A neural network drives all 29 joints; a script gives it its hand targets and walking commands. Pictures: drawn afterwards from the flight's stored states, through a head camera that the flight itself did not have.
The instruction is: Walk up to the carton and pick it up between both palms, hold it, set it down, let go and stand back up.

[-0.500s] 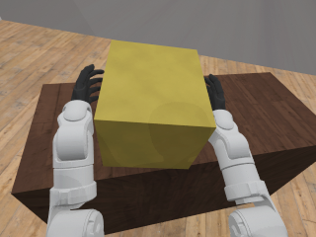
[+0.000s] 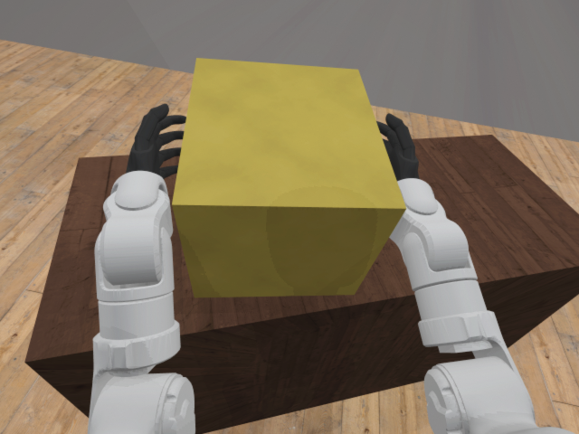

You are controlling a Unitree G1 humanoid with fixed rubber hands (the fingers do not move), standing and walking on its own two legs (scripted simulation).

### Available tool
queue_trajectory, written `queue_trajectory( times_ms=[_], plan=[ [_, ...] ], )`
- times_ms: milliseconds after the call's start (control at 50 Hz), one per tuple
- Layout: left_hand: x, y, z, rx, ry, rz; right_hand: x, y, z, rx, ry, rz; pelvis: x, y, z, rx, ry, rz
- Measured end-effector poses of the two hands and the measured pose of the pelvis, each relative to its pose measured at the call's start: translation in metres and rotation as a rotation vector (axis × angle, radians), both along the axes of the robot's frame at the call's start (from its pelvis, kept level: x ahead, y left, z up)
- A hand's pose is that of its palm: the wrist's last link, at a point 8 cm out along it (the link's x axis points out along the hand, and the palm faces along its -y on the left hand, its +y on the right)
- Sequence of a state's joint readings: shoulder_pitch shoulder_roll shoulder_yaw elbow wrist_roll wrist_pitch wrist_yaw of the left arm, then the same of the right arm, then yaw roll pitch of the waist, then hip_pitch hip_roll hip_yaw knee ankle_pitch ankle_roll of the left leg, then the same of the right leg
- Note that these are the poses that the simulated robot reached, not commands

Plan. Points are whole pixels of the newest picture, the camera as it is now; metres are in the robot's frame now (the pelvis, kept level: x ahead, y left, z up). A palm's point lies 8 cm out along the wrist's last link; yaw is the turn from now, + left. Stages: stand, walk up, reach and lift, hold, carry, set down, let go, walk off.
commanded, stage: hold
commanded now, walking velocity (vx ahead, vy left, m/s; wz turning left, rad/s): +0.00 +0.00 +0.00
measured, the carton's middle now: (278, 180) +0.39 -0.01 +0.17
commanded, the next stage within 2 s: set down in 1.94 s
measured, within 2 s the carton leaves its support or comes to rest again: neither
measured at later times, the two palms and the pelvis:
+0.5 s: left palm (158, 177) +0.35 +0.13 +0.21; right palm (409, 182) +0.35 -0.17 +0.20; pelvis -0.01 -0.01 +0.00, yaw +1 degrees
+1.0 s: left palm (161, 181) +0.35 +0.13 +0.20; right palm (410, 192) +0.35 -0.17 +0.19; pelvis -0.02 -0.01 +0.00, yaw +1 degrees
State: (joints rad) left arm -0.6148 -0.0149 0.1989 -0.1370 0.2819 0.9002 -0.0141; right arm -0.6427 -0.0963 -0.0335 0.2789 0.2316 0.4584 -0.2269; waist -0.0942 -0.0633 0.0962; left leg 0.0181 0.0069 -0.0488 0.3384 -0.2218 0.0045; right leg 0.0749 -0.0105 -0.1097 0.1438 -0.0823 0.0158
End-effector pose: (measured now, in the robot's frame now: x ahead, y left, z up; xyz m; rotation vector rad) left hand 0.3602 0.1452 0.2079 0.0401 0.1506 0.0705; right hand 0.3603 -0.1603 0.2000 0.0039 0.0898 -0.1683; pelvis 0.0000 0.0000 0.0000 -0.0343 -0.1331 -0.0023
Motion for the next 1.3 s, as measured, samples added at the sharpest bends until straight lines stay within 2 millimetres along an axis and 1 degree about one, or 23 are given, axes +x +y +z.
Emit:
queue_trajectory(
  times_ms=[240,520,860,1300],
  plan=[
    [-0.002,-0.005,0.001,-0.004,0.013,0.008,0.000,-0.005,0.001,0.009,0.012,0.005,-0.003,-0.004,0.000,0.003,0.004,0.006],
    [-0.006,-0.013,0.000,-0.013,0.012,-0.007,-0.008,-0.013,-0.001,0.018,0.009,-0.009,-0.009,-0.012,0.001,0.009,0.006,0.013],
    [-0.010,-0.014,-0.003,-0.005,0.009,-0.018,-0.015,-0.014,-0.010,0.017,0.007,-0.020,-0.017,-0.015,0.002,0.013,0.004,0.012],
    [-0.001,-0.014,-0.006,-0.002,0.004,-0.031,-0.010,-0.014,-0.014,0.001,0.003,-0.031,-0.010,-0.010,0.001,0.009,0.009,0.008]
  ],
)
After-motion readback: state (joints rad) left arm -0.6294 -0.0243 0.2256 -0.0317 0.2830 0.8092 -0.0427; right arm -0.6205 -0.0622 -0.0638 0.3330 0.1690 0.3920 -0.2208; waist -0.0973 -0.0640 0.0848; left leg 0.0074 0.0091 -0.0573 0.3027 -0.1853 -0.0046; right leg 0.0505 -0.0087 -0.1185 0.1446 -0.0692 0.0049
